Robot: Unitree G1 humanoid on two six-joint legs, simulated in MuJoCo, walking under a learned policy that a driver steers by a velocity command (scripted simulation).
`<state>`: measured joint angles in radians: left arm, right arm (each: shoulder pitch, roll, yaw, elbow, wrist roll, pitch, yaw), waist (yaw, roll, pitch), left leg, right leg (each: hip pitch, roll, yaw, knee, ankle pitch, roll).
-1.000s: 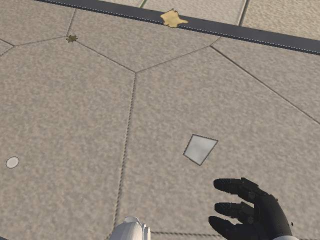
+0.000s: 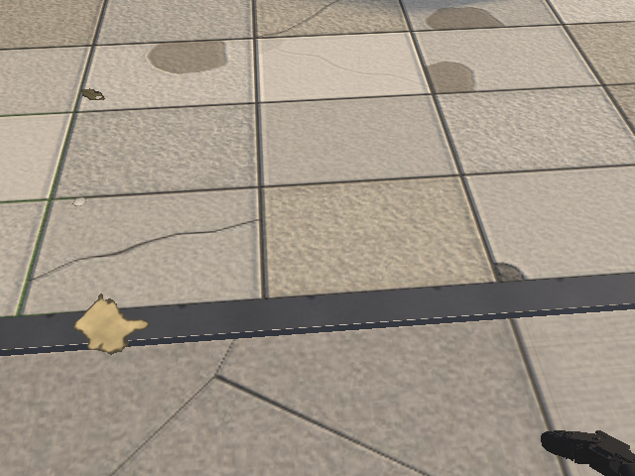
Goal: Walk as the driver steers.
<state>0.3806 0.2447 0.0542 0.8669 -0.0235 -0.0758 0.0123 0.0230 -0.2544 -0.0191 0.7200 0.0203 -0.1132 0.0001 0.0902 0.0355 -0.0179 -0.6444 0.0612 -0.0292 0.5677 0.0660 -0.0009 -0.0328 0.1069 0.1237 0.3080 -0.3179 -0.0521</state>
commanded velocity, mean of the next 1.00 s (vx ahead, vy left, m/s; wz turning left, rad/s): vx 0.50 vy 0.00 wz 0.31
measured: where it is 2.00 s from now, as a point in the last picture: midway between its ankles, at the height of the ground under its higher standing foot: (268, 308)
